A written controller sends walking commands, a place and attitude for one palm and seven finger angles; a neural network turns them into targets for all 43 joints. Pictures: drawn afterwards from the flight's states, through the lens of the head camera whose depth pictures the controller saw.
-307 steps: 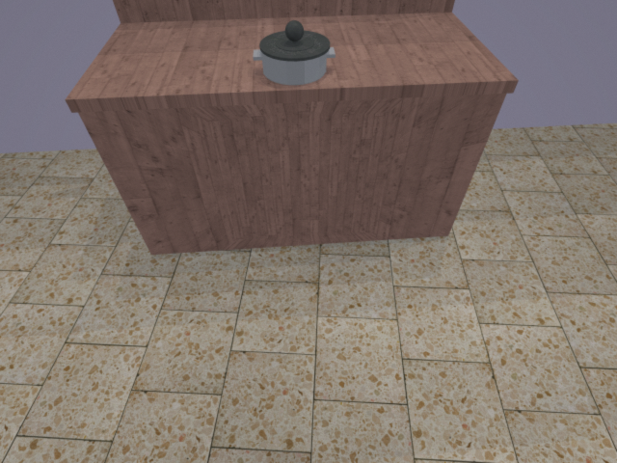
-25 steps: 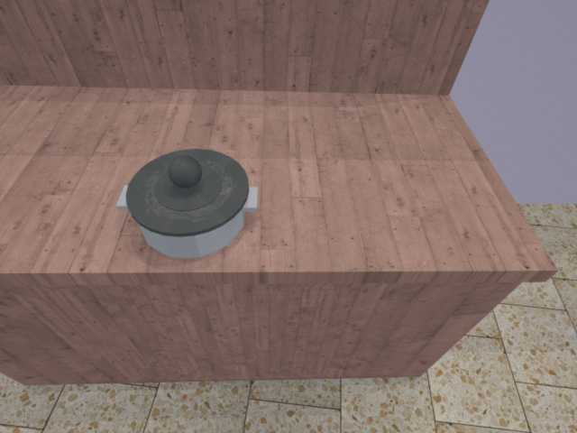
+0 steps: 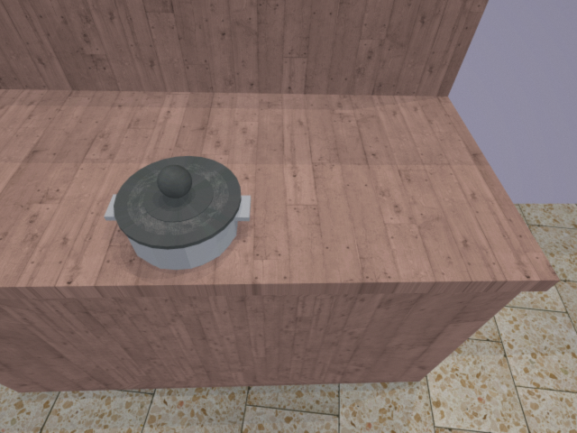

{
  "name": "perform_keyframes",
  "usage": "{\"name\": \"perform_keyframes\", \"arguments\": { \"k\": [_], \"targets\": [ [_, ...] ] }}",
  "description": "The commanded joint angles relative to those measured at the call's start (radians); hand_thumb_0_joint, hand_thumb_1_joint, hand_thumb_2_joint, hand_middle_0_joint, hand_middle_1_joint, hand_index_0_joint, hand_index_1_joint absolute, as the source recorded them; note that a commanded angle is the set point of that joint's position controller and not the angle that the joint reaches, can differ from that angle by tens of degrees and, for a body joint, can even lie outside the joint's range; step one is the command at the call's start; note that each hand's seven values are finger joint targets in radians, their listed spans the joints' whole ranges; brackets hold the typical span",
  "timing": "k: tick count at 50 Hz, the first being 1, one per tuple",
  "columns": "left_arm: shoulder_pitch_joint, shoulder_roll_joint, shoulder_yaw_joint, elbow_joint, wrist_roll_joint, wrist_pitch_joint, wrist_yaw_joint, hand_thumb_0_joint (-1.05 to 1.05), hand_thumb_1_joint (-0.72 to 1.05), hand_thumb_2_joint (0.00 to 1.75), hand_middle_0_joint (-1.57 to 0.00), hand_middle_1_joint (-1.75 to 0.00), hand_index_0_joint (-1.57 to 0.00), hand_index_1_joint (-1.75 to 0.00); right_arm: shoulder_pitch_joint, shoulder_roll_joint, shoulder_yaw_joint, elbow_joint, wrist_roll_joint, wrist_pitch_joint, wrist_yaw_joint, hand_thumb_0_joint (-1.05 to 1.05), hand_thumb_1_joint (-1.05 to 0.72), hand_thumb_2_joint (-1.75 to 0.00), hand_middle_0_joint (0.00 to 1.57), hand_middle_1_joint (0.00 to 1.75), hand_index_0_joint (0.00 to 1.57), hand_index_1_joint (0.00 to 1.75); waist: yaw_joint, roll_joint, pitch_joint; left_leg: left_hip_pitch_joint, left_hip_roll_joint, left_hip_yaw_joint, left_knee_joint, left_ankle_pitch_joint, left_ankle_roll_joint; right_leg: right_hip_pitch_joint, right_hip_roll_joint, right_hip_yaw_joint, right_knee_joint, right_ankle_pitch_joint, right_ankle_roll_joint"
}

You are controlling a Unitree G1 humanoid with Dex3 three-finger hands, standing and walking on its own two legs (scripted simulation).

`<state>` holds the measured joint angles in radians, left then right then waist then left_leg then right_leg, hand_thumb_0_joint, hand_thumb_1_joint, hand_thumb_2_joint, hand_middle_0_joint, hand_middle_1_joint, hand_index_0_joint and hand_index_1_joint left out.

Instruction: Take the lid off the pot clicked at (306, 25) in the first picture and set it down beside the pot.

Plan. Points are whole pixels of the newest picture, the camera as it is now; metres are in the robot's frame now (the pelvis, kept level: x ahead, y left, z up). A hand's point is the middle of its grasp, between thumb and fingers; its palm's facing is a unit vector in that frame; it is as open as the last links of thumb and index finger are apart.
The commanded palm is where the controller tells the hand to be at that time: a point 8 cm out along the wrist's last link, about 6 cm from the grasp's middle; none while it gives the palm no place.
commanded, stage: look again from close up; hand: left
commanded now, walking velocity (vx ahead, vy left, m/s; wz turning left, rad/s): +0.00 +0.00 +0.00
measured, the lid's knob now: (174, 181) +0.46 +0.22 +0.07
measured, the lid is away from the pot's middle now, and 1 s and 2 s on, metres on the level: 0.00 0.00 0.00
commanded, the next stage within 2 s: shuffle to correct the standing spot in 0.02 s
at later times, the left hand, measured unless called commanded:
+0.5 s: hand out of the picture -0.02 +0.24 -0.20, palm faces +0.12 -0.96 -0.24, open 7.4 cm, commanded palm none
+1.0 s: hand out of the picture -0.01 +0.18 -0.18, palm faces +0.09 -0.99 -0.12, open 7.4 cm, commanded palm none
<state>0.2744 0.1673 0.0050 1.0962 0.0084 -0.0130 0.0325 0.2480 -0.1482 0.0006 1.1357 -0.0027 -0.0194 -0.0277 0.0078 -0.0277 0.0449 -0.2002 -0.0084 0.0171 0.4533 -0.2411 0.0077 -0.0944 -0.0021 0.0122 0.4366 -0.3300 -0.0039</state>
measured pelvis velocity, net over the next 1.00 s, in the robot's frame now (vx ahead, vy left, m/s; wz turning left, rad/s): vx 0.02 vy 0.04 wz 0.06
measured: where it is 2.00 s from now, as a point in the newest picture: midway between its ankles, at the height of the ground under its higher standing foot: outside the picture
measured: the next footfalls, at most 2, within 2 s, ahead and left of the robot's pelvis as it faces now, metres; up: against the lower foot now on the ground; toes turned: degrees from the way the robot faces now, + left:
right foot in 0.74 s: +0.02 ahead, -0.05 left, +0.00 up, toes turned +2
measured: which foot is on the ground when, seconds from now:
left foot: down 0.00-1.00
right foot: down 0.00-0.48, up 0.50-0.72, down 0.74-1.00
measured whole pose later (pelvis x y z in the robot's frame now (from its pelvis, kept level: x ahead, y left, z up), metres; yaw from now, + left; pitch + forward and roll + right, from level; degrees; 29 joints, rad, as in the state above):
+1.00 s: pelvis +0.02 +0.04 +0.00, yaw +3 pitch -2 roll +0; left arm 0.33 0.12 -0.01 1.08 0.01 -0.01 0.03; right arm 0.28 -0.15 0.00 1.12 0.00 -0.01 -0.02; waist 0.00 -0.03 0.05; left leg -0.22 0.01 0.04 0.44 -0.19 0.01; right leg -0.10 0.04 -0.04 0.41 -0.28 -0.05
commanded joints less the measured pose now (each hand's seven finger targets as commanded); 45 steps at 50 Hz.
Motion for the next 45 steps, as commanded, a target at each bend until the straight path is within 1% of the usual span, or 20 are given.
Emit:
{"name": "perform_keyframes", "arguments": {
  "k": [1, 8, 12, 14, 15, 17, 19, 21, 22, 23, 24, 25, 26, 29, 32, 35, 37, 39, 42, 45],
  "targets": [
    [0.082, 0.096, 0.020, -0.027, 0.002, -0.016, 0.009, 0.00, 0.90, 0.90, -0.20, -0.30, -0.20, -0.30, 0.059, -0.101, -0.019, -0.029, 0.000, -0.017, -0.008, 0.00, -0.90, -0.90, 0.20, 0.30, 0.20, 0.30, -0.002, 0.036, -0.004, 0.074, 0.098, -0.084, -0.053, 0.272, 0.030, -0.078, -0.090, 0.053, -0.068, 0.278, -0.026],
    [0.095, 0.119, 0.031, -0.029, 0.003, -0.015, 0.012, 0.00, 0.90, 0.90, -0.20, -0.30, -0.20, -0.30, 0.054, -0.107, -0.021, -0.037, 0.002, -0.009, -0.009, 0.00, -0.90, -0.90, 0.20, 0.30, 0.20, 0.30, 0.009, 0.029, 0.011, 0.048, 0.094, -0.081, -0.023, 0.288, 0.028, -0.057, -0.110, 0.054, -0.055, 0.335, -0.036],
    [0.111, 0.161, 0.062, -0.053, 0.005, -0.004, 0.018, 0.00, 0.90, 0.90, -0.20, -0.30, -0.20, -0.30, 0.027, -0.123, -0.034, -0.095, -0.002, 0.011, -0.006, 0.00, -0.90, -0.90, 0.20, 0.30, 0.20, 0.30, 0.026, -0.003, -0.004, -0.070, 0.062, -0.055, 0.069, 0.222, 0.012, -0.003, -0.192, 0.110, -0.019, 0.398, -0.077],
    [0.137, 0.198, 0.080, -0.067, 0.009, 0.001, 0.020, 0.00, 0.90, 0.90, -0.20, -0.30, -0.20, -0.30, -0.009, -0.126, -0.045, -0.138, -0.002, 0.020, -0.005, 0.00, -0.90, -0.90, 0.20, 0.30, 0.20, 0.30, 0.047, -0.113, 0.008, -0.183, 0.015, -0.007, 0.214, 0.087, -0.009, 0.046, -0.302, 0.202, -0.047, 0.510, -0.141],
    [0.145, 0.211, 0.086, -0.078, 0.014, 0.001, 0.024, 0.00, 0.90, 0.90, -0.20, -0.30, -0.20, -0.30, -0.037, -0.121, -0.049, -0.159, -0.004, 0.027, -0.003, 0.00, -0.90, -0.90, 0.20, 0.30, 0.20, 0.30, 0.059, -0.151, 0.038, -0.264, 0.006, 0.006, 0.293, -0.138, -0.023, 0.061, -0.369, 0.251, -0.053, 0.590, -0.197],
    [0.141, 0.214, 0.093, -0.098, 0.030, -0.001, 0.031, 0.00, 0.90, 0.90, -0.20, -0.30, -0.20, -0.30, -0.084, -0.116, -0.054, -0.202, -0.004, 0.032, 0.002, 0.00, -0.90, -0.90, 0.20, 0.30, 0.20, 0.30, 0.066, -0.154, 0.056, -0.358, 0.026, -0.039, 0.418, -0.308, -0.030, 0.071, -0.424, 0.274, -0.028, 0.695, -0.255],
    [0.081, 0.228, 0.095, -0.128, 0.031, -0.002, 0.029, 0.00, 0.90, 0.90, -0.20, -0.30, -0.20, -0.30, -0.077, -0.107, -0.055, -0.225, 0.002, 0.036, 0.010, 0.00, -0.90, -0.90, 0.20, 0.30, 0.20, 0.30, 0.034, -0.135, 0.047, -0.296, 0.028, -0.033, 0.339, -0.278, -0.029, 0.015, -0.390, 0.192, 0.016, 0.715, -0.218],
    [0.015, 0.229, 0.085, -0.153, 0.026, 0.000, 0.021, 0.00, 0.90, 0.90, -0.20, -0.30, -0.20, -0.30, 0.045, -0.088, -0.053, -0.196, -0.001, 0.030, 0.018, 0.00, -0.90, -0.90, 0.20, 0.30, 0.20, 0.30, -0.040, -0.147, -0.001, 0.005, -0.024, 0.049, 0.091, -0.041, -0.024, -0.156, -0.282, 0.078, 0.098, 0.628, -0.120],
    [0.007, 0.209, 0.078, -0.164, 0.020, 0.004, 0.015, 0.00, 0.90, 0.90, -0.20, -0.30, -0.20, -0.30, 0.124, -0.117, -0.056, -0.171, -0.009, 0.021, 0.018, 0.00, -0.90, -0.90, 0.20, 0.30, 0.20, 0.30, -0.071, -0.064, -0.024, 0.144, 0.008, 0.020, 0.010, 0.087, -0.001, -0.238, -0.197, 0.020, 0.232, 0.480, -0.077],
    [0.018, 0.161, 0.068, -0.182, 0.015, 0.009, 0.006, 0.00, 0.90, 0.90, -0.20, -0.30, -0.20, -0.30, 0.155, -0.191, -0.071, -0.172, -0.019, 0.013, 0.019, 0.00, -0.90, -0.90, 0.20, 0.30, 0.20, 0.30, -0.070, 0.163, -0.060, 0.224, 0.198, -0.234, -0.056, 0.197, 0.089, -0.369, -0.057, -0.077, 0.418, 0.043, -0.009],
    [0.021, 0.115, 0.059, -0.197, 0.004, 0.021, 0.009, 0.00, 0.90, 0.90, -0.20, -0.30, -0.20, -0.30, 0.160, -0.250, -0.081, -0.190, -0.019, 0.022, 0.017, 0.00, -0.90, -0.90, 0.20, 0.30, 0.20, 0.30, -0.062, 0.249, -0.040, 0.052, 0.328, -0.388, -0.176, 0.186, 0.188, -0.355, -0.007, -0.030, 0.583, -0.321, 0.002],
    [0.032, 0.111, 0.054, -0.193, 0.008, 0.027, 0.013, 0.00, 0.90, 0.90, -0.20, -0.30, -0.20, -0.30, 0.105, -0.223, -0.071, -0.204, -0.026, 0.024, 0.018, 0.00, -0.90, -0.90, 0.20, 0.30, 0.20, 0.30, -0.039, 0.163, 0.009, -0.097, 0.327, -0.388, -0.223, -0.050, 0.209, -0.315, -0.028, -0.003, 0.663, -0.315, -0.023],
    [0.036, 0.095, 0.049, -0.171, 0.015, 0.030, 0.011, 0.00, 0.90, 0.90, -0.20, -0.30, -0.20, -0.30, 0.033, -0.197, -0.059, -0.214, -0.028, 0.019, 0.015, 0.00, -0.90, -0.90, 0.20, 0.30, 0.20, 0.30, -0.006, 0.206, 0.024, -0.175, 0.289, -0.410, -0.258, -0.229, 0.197, -0.315, -0.049, 0.026, 0.678, -0.250, -0.023],
    [0.116, 0.093, 0.032, -0.123, 0.021, 0.026, -0.006, 0.00, 0.90, 0.90, -0.20, -0.30, -0.20, -0.30, -0.057, -0.162, -0.047, -0.225, -0.021, 0.001, 0.013, 0.00, -0.90, -0.90, 0.20, 0.30, 0.20, 0.30, 0.038, 0.155, 0.003, -0.195, 0.222, -0.278, -0.276, -0.241, 0.159, -0.247, -0.064, 0.006, 0.546, -0.159, -0.013],
    [0.109, 0.077, 0.017, -0.115, 0.015, 0.021, -0.006, 0.00, 0.90, 0.90, -0.20, -0.30, -0.20, -0.30, -0.017, -0.158, -0.049, -0.193, -0.018, 0.001, 0.011, 0.00, -0.90, -0.90, 0.20, 0.30, 0.20, 0.30, 0.010, 0.115, -0.013, -0.119, 0.222, -0.251, -0.252, -0.203, 0.156, -0.207, -0.048, -0.014, 0.330, -0.161, -0.005],
    [0.154, 0.068, 0.013, -0.097, 0.013, 0.009, -0.002, 0.00, 0.90, 0.90, -0.20, -0.30, -0.20, -0.30, -0.014, -0.151, -0.052, -0.172, -0.010, 0.008, 0.011, 0.00, -0.90, -0.90, 0.20, 0.30, 0.20, 0.30, 0.025, 0.040, 0.001, -0.157, 0.191, -0.219, -0.191, -0.256, 0.110, -0.080, -0.034, -0.003, 0.024, -0.007, -0.011],
    [0.129, 0.094, 0.007, -0.099, 0.016, -0.005, 0.005, 0.00, 0.90, 0.90, -0.20, -0.30, -0.20, -0.30, 0.001, -0.099, -0.043, -0.161, 0.002, 0.011, 0.014, 0.00, -0.90, -0.90, 0.20, 0.30, 0.20, 0.30, -0.006, -0.043, 0.042, -0.110, 0.080, -0.117, -0.083, -0.175, 0.038, -0.147, -0.103, 0.121, -0.147, -0.040, -0.036],
    [0.073, 0.106, 0.011, -0.103, 0.006, -0.021, 0.002, 0.00, 0.90, 0.90, -0.20, -0.30, -0.20, -0.30, 0.023, -0.078, -0.038, -0.140, -0.003, 0.015, 0.010, 0.00, -0.90, -0.90, 0.20, 0.30, 0.20, 0.30, -0.035, -0.176, 0.049, 0.001, 0.051, -0.048, -0.005, -0.030, 0.011, -0.240, -0.142, 0.172, -0.198, -0.022, -0.068],
    [0.076, 0.087, 0.010, -0.093, 0.002, -0.024, 0.000, 0.00, 0.90, 0.90, -0.20, -0.30, -0.20, -0.30, 0.055, -0.080, -0.030, -0.093, -0.004, 0.002, 0.009, 0.00, -0.90, -0.90, 0.20, 0.30, 0.20, 0.30, -0.036, -0.006, 0.039, 0.062, 0.085, -0.072, -0.059, 0.063, 0.015, -0.216, -0.106, 0.108, -0.147, 0.085, -0.056],
    [0.112, 0.084, 0.014, -0.069, 0.000, -0.024, 0.002, 0.00, 0.90, 0.90, -0.20, -0.30, -0.20, -0.30, 0.054, -0.081, -0.022, -0.073, 0.001, -0.011, 0.003, 0.00, -0.90, -0.90, 0.20, 0.30, 0.20, 0.30, -0.015, 0.044, 0.008, 0.042, 0.101, -0.082, -0.069, 0.145, 0.025, -0.109, -0.095, 0.080, -0.119, 0.224, -0.046]
  ]
}}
